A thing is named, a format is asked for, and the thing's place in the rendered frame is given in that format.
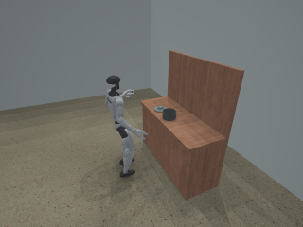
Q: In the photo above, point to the right robot forearm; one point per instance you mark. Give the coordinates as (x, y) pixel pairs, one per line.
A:
(127, 126)

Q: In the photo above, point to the pot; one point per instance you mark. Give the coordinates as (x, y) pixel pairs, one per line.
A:
(169, 114)

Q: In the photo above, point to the lid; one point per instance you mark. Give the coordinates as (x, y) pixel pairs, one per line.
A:
(158, 109)

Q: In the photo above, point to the right robot upper arm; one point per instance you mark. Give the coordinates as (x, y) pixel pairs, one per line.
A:
(119, 108)

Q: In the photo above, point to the left robot upper arm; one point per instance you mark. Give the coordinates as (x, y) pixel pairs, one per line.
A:
(106, 100)

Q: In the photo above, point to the table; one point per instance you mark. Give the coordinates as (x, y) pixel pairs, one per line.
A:
(191, 148)

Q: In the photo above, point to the robot right hand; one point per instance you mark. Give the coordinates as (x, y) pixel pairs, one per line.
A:
(139, 134)

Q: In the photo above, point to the right robot thigh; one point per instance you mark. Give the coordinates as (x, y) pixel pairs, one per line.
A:
(128, 138)

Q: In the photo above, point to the robot left hand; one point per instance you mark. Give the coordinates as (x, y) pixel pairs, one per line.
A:
(127, 93)

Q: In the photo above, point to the right robot foot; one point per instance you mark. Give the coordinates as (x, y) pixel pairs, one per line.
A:
(129, 172)

